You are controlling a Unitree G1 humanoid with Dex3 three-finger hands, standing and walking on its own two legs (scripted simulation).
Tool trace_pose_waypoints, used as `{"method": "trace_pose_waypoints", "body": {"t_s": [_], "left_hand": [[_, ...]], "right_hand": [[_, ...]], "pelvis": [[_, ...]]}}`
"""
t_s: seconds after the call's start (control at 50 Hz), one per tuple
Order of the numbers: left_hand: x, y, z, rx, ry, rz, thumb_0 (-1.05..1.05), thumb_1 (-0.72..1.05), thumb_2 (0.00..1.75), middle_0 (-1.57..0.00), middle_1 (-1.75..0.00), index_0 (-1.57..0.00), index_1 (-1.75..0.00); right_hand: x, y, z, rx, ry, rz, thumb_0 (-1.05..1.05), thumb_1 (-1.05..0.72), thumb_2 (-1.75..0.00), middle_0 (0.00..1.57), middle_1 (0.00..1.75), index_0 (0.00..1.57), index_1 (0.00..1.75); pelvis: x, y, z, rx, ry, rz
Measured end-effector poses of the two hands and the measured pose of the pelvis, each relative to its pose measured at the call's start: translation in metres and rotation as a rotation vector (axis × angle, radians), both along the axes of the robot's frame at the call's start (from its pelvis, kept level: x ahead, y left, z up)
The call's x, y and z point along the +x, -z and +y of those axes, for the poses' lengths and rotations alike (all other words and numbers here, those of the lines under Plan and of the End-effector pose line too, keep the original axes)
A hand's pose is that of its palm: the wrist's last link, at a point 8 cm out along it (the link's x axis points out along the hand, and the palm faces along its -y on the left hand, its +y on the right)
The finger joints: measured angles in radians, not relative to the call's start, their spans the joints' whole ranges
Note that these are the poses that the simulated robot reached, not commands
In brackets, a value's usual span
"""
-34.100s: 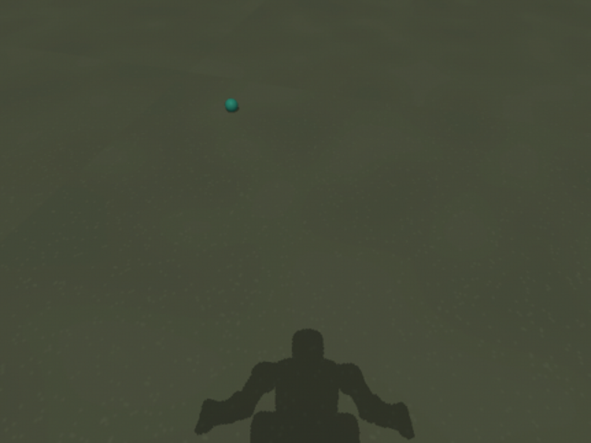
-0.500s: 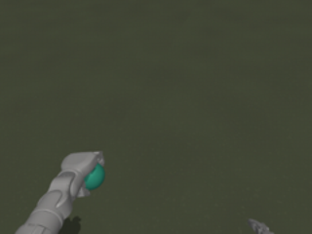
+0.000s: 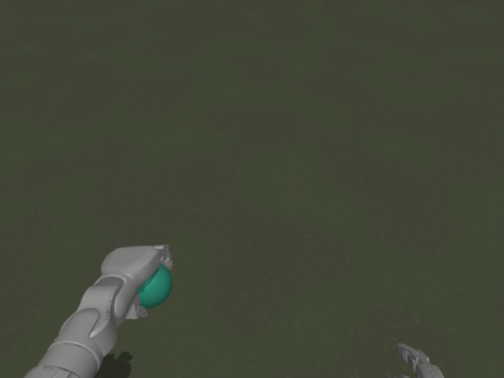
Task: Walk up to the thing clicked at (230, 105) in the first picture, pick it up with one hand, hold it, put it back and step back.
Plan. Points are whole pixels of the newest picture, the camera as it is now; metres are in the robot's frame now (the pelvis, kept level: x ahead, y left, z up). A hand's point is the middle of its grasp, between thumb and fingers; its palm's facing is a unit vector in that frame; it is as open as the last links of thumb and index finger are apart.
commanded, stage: hold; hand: left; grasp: from above
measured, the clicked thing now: (149, 284) +0.31 +0.22 -0.04
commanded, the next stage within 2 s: crouch in 0.42 s
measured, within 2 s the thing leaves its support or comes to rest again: neither
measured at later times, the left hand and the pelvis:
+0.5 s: hand (139, 289) +0.29 +0.22 -0.03, palm faces -0.45 -0.05 -0.89, open 10.7 cm; pelvis +0.00 +0.00 +0.00, yaw +0 degrees
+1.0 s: hand (155, 310) +0.30 +0.23 -0.14, palm faces -0.46 +0.01 -0.89, open 10.7 cm; pelvis -0.01 +0.00 -0.04, yaw +1 degrees
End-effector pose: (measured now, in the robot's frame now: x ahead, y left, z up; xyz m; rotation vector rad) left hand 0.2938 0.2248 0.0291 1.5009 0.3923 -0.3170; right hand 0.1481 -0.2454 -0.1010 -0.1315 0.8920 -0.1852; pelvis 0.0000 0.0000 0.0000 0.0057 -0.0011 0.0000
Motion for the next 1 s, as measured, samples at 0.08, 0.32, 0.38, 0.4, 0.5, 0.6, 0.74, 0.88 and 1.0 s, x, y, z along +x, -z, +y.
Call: {"method": "trace_pose_waypoints", "body": {"t_s": [0.08, 0.32, 0.38, 0.4, 0.5, 0.6, 0.74, 0.88, 1.0], "left_hand": [[0.000, 0.000, 0.001, 0.003, -0.006, -0.001, -0.02, -0.07, 0.79, -0.57, -0.96, -0.44, -0.86], [0.003, 0.001, 0.001, 0.004, -0.002, 0.002, -0.03, -0.09, 0.82, -0.56, -0.98, -0.44, -0.88], [0.005, 0.000, 0.002, 0.006, -0.006, -0.002, -0.03, -0.09, 0.83, -0.56, -0.99, -0.43, -0.89], [0.005, 0.000, 0.002, 0.006, -0.007, -0.002, -0.03, -0.09, 0.83, -0.56, -0.99, -0.43, -0.89], [0.004, 0.003, 0.002, 0.003, -0.006, 0.009, -0.03, -0.09, 0.83, -0.56, -0.99, -0.43, -0.89], [0.003, 0.006, 0.001, 0.002, 0.001, 0.010, -0.03, -0.08, 0.82, -0.55, -1.00, -0.43, -0.90], [0.002, 0.022, 0.002, 0.010, -0.006, 0.007, -0.03, -0.07, 0.82, -0.54, -1.01, -0.41, -0.90], [0.001, 0.063, 0.003, 0.033, -0.008, 0.035, -0.02, -0.07, 0.81, -0.54, -1.00, -0.42, -0.90], [0.013, 0.113, 0.003, 0.062, 0.019, 0.024, -0.02, -0.07, 0.79, -0.55, -0.99, -0.43, -0.89]], "right_hand": [[0.000, 0.000, 0.001, 0.003, 0.002, 0.004, 0.01, -0.92, -0.90, 0.20, 0.29, 0.20, 0.30], [-0.002, 0.002, 0.001, 0.002, 0.003, 0.023, 0.01, -0.92, -0.90, 0.20, 0.29, 0.20, 0.30], [-0.002, 0.002, 0.001, 0.003, 0.005, 0.025, 0.01, -0.92, -0.90, 0.20, 0.29, 0.20, 0.30], [-0.002, 0.002, 0.001, 0.003, 0.006, 0.025, 0.01, -0.92, -0.90, 0.20, 0.29, 0.20, 0.30], [-0.001, 0.002, 0.000, 0.003, 0.009, 0.024, 0.01, -0.92, -0.90, 0.20, 0.29, 0.20, 0.30], [0.000, 0.002, 0.000, 0.000, 0.007, 0.027, 0.01, -0.92, -0.90, 0.20, 0.29, 0.20, 0.30], [-0.002, 0.004, -0.001, -0.004, 0.006, 0.044, 0.01, -0.91, -0.90, 0.20, 0.29, 0.20, 0.30], [-0.017, 0.015, -0.008, -0.032, 0.001, 0.114, 0.01, -0.91, -0.90, 0.20, 0.29, 0.20, 0.30], [-0.047, 0.046, -0.022, -0.081, 0.014, 0.191, 0.01, -0.91, -0.90, 0.20, 0.29, 0.20, 0.30]], "pelvis": [[0.001, 0.000, 0.000, 0.000, 0.000, 0.000], [0.003, -0.001, 0.001, 0.000, -0.002, 0.002], [0.004, -0.001, 0.001, 0.000, -0.001, 0.002], [0.004, -0.001, 0.001, 0.000, -0.001, 0.002], [0.005, -0.001, 0.001, -0.001, -0.002, 0.003], [0.005, -0.001, 0.001, -0.001, -0.003, 0.006], [0.005, 0.001, 0.001, 0.000, -0.009, 0.022], [0.000, 0.010, 0.000, -0.005, -0.021, 0.082], [-0.008, 0.041, 0.001, -0.019, -0.025, 0.206]]}}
